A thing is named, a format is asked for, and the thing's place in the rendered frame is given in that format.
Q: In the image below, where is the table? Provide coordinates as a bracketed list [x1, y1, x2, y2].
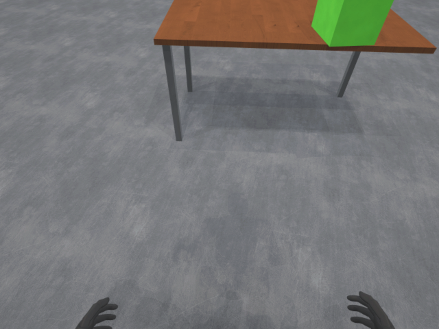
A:
[154, 0, 437, 141]

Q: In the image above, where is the robot right hand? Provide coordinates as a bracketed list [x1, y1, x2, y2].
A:
[347, 291, 395, 329]

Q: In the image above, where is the robot left hand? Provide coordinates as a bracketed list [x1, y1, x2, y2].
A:
[75, 297, 118, 329]

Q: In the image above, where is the carton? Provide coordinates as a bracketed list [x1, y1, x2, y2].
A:
[311, 0, 394, 47]

